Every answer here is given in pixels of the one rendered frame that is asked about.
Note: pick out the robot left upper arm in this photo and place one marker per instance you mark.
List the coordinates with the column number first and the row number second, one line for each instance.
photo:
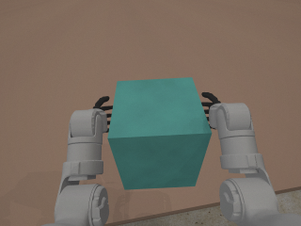
column 81, row 205

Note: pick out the robot right hand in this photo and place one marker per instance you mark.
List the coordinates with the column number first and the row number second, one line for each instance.
column 214, row 101

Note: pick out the left robot forearm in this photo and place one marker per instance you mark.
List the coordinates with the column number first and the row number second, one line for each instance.
column 84, row 152

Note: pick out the robot right upper arm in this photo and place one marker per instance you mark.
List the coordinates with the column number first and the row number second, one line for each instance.
column 251, row 201

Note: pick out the right robot forearm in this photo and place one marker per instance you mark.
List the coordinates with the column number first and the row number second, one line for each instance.
column 234, row 125

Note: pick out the carton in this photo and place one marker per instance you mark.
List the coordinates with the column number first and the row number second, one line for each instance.
column 158, row 133

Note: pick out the robot left hand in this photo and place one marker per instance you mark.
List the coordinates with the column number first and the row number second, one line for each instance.
column 104, row 108

